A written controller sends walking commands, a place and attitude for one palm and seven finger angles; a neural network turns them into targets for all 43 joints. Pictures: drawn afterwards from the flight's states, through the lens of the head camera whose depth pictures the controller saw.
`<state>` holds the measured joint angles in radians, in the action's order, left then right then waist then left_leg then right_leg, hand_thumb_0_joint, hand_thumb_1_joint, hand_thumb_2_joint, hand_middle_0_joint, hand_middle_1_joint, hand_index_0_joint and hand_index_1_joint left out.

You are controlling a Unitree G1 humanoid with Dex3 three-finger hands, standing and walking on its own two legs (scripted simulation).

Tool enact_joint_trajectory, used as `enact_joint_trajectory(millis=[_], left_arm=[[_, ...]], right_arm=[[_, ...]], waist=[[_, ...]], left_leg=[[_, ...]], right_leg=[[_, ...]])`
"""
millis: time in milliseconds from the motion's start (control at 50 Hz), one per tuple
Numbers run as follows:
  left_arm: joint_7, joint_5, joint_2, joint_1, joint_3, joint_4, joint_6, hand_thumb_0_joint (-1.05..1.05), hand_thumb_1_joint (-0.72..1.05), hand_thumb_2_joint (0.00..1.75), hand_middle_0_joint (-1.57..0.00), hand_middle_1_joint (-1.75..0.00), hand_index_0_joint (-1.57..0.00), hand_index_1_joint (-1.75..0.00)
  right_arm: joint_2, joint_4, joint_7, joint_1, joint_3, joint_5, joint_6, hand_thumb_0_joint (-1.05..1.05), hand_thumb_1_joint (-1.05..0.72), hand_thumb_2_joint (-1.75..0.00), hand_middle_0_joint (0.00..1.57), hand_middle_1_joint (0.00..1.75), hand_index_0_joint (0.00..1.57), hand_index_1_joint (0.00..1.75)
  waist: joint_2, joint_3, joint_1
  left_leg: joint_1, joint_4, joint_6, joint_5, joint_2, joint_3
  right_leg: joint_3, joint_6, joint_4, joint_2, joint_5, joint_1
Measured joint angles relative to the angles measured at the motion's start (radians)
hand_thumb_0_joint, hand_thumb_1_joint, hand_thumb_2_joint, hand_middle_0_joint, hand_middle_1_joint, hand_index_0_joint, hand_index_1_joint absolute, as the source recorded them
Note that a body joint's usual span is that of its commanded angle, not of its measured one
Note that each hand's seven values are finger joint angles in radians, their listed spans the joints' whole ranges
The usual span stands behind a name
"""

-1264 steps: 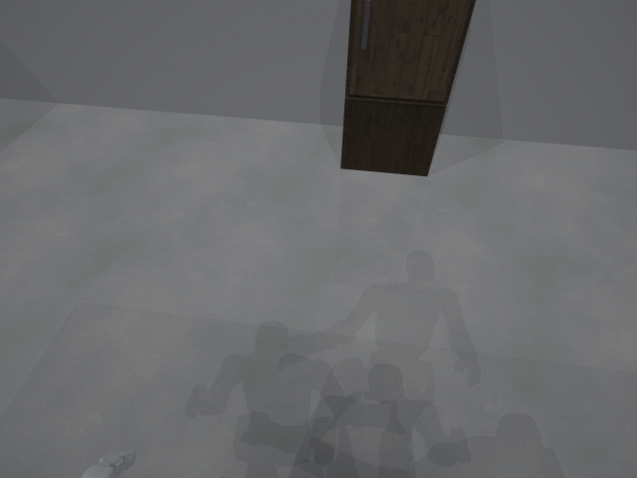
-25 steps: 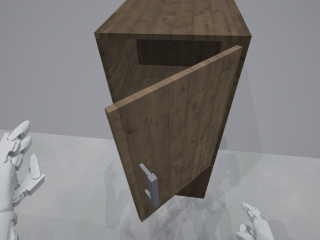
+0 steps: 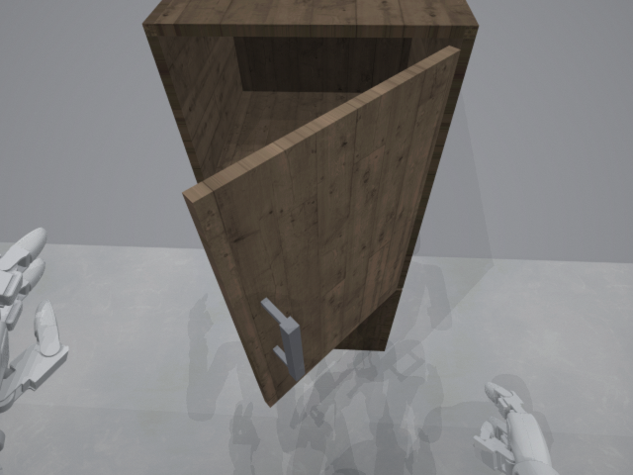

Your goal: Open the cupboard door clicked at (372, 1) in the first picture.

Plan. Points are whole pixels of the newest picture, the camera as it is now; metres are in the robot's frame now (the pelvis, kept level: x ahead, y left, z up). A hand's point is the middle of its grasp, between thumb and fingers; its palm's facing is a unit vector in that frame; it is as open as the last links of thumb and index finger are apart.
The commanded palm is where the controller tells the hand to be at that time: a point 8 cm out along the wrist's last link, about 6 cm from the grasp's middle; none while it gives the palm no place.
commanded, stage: step back with the hand held close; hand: left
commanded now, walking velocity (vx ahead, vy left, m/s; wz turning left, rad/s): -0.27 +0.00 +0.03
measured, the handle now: (284, 342) +0.30 +0.07 -0.05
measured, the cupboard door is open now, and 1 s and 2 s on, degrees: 46 46 46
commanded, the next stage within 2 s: stop stepping back and stand still in 0.74 s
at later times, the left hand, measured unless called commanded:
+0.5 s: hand out of the picture +0.08 +0.31 +0.16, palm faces +0.46 -0.72 -0.52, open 7.5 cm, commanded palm +0.01 +0.34 +0.17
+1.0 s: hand out of the picture -0.01 +0.29 +0.16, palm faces +0.35 -0.81 -0.47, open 7.5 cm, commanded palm -0.09 +0.33 +0.17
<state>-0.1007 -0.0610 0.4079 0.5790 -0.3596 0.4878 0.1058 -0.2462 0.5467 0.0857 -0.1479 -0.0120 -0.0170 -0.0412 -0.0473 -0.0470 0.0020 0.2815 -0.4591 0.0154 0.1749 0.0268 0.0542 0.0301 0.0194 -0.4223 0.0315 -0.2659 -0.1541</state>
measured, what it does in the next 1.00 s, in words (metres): walks backwards: left foot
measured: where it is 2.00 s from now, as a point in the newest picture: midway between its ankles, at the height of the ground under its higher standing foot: outside the picture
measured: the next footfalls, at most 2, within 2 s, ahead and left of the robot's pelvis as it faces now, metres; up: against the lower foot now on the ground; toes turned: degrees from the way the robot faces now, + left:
left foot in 0.62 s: -0.02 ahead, +0.12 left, +0.00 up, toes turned +4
right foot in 1.04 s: -0.35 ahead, -0.06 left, +0.00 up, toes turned -2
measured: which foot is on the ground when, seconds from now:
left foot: down 0.00-0.50, up 0.52-0.60, down 0.62-1.00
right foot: down 0.00-0.64, up 0.66-1.00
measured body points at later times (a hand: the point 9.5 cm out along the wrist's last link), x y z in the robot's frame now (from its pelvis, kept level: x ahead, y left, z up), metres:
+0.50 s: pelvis -0.10 +0.03 -0.01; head -0.06 +0.04 +0.44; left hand +0.05 +0.34 +0.18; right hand +0.10 -0.19 -0.10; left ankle +0.04 +0.11 -0.74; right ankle -0.08 -0.09 -0.74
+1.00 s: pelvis -0.22 +0.03 +0.00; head -0.17 +0.07 +0.44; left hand -0.04 +0.33 +0.19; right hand -0.03 -0.18 -0.07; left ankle -0.06 +0.12 -0.74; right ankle -0.38 -0.07 -0.71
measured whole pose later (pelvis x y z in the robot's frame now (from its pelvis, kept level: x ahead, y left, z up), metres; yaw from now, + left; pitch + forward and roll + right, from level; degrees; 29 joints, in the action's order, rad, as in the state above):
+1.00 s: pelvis -0.22 +0.03 +0.00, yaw +2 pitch +6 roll -3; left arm -0.15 -0.08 0.49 0.60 -0.44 0.65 0.16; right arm -0.15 0.58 0.04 -0.17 0.02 0.02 0.11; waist 0.04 0.01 0.03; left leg 0.50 -0.28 0.01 -0.05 0.02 0.03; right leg 0.06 0.03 -0.51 0.08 -0.53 -0.08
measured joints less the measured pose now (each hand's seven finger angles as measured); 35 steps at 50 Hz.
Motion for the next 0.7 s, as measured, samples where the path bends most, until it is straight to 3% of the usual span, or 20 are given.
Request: enact_joint_trajectory(millis=[120,260,400,480,540,580,620,680,700], left_arm=[[-0.02,-0.006,0.049,0.007,-0.05,0.03,0.019,0.02,0.88,0.9,-0.22,-0.3,-0.21,-0.3],[-0.036,0.007,0.023,0.0,-0.051,0.021,0.045,0.02,0.89,0.9,-0.21,-0.3,-0.21,-0.3],[-0.035,0.034,0.028,-0.028,-0.064,0.032,0.063,0.02,0.89,0.9,-0.22,-0.3,-0.21,-0.3],[-0.038,0.022,0.018,-0.012,-0.088,0.063,0.086,0.02,0.89,0.9,-0.22,-0.3,-0.21,-0.3],[-0.046,0.012,0.006,0.024,-0.078,0.079,0.097,0.02,0.89,0.9,-0.21,-0.3,-0.21,-0.3],[-0.053,0.018,-0.008,0.036,-0.056,0.077,0.096,0.02,0.89,0.9,-0.21,-0.3,-0.21,-0.3],[-0.056,0.022,-0.015,0.024,-0.038,0.07,0.087,0.02,0.89,0.9,-0.21,-0.3,-0.21,-0.3],[-0.057,0.028,0.001,-0.083,-0.035,0.039,0.074,0.02,0.88,0.9,-0.21,-0.3,-0.21,-0.3],[-0.056,0.028,0.01,-0.111,-0.044,0.027,0.075,0.02,0.88,0.9,-0.21,-0.3,-0.21,-0.3]], right_arm=[[0.014,-0.006,0.004,-0.012,-0.001,-0.003,-0.007,0.02,-0.91,-0.9,0.2,0.29,0.2,0.3],[0.018,-0.01,0.001,-0.033,0.01,0.002,0.025,0.02,-0.91,-0.9,0.2,0.29,0.2,0.3],[0.037,-0.01,-0.001,-0.066,0.014,0.012,0.067,0.02,-0.91,-0.9,0.2,0.29,0.2,0.3],[0.037,0.014,-0.014,-0.045,0.013,0.018,0.083,0.02,-0.91,-0.9,0.2,0.29,0.2,0.3],[0.039,0.041,-0.028,-0.033,0.008,0.015,0.089,0.02,-0.91,-0.9,0.2,0.3,0.2,0.3],[0.04,0.065,-0.029,-0.038,0.005,0.016,0.087,0.02,-0.91,-0.9,0.2,0.3,0.2,0.3],[0.038,0.074,-0.021,-0.052,0.007,0.018,0.084,0.02,-0.91,-0.9,0.2,0.3,0.2,0.3],[0.043,0.079,-0.001,-0.024,0.007,0.019,0.089,0.02,-0.91,-0.9,0.2,0.3,0.2,0.3],[0.049,0.076,-0.002,-0.01,0.008,0.022,0.095,0.02,-0.91,-0.9,0.2,0.3,0.2,0.3]], waist=[[0.02,-0.001,0.003],[0.012,0.007,0.008],[0.024,-0.009,0.017],[0.006,-0.023,-0.001],[0.004,-0.02,-0.025],[0.016,0.003,-0.038],[0.023,0.036,-0.038],[0.058,0.006,-0.029],[0.067,-0.009,-0.03]], left_leg=[[0.035,-0.019,0.012,-0.018,0.0,0.003],[0.081,-0.038,0.033,-0.049,-0.004,-0.004],[0.146,-0.044,0.05,-0.07,-0.039,-0.035],[0.192,-0.057,0.042,-0.067,-0.032,-0.04],[0.219,-0.144,0.003,0.05,-0.033,-0.046],[0.195,-0.229,-0.011,0.096,-0.04,-0.049],[0.12,-0.18,-0.013,0.08,-0.036,-0.053],[0.106,-0.119,0.05,-0.003,-0.061,-0.04],[0.105,-0.106,0.06,-0.012,-0.063,-0.032]], right_leg=[[-0.002,-0.01,-0.021,-0.002,0.019,-0.036],[0.007,-0.025,-0.03,-0.005,0.053,-0.074],[-0.028,-0.023,-0.126,0.022,-0.022,-0.1],[-0.024,-0.004,-0.111,0.037,-0.013,-0.109],[-0.032,-0.007,-0.098,0.037,0.017,-0.117],[-0.049,-0.014,-0.098,0.031,0.023,-0.121],[-0.056,-0.026,-0.103,0.027,0.025,-0.134],[-0.07,-0.036,-0.156,0.006,0.014,-0.168],[-0.083,-0.035,-0.214,0.011,-0.044,-0.187]])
